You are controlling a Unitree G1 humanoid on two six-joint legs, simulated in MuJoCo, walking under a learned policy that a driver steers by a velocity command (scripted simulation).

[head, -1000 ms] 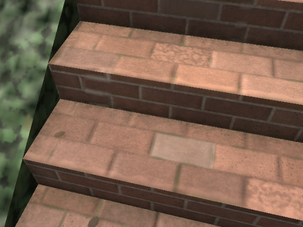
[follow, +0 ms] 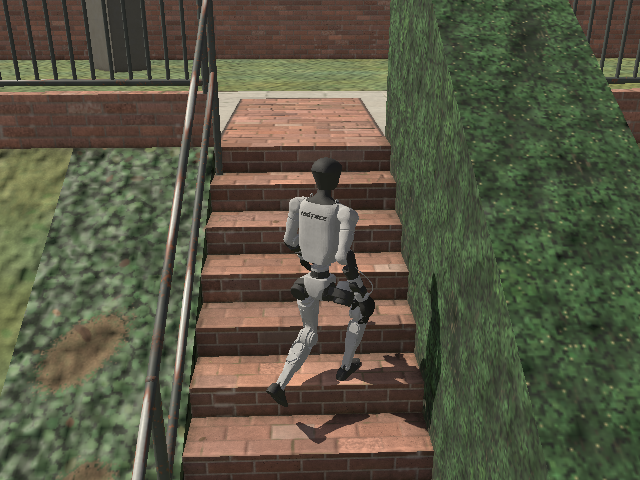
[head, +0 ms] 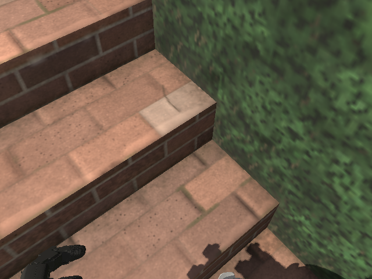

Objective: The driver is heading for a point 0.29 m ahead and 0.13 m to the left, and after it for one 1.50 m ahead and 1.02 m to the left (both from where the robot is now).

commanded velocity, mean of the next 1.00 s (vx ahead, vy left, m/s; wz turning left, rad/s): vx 0.80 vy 0.33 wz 0.71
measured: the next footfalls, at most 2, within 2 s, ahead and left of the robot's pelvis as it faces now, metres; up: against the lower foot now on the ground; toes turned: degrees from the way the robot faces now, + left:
left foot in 0.42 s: +0.32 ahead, +0.30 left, +0.18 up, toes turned +14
right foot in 0.84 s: +0.65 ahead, +0.34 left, +0.36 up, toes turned +33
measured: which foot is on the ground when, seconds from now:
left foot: up 0.00-0.40, down 0.42-0.84, up 0.86-1.00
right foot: down 0.00-0.44, up 0.46-0.82, down 0.84-1.00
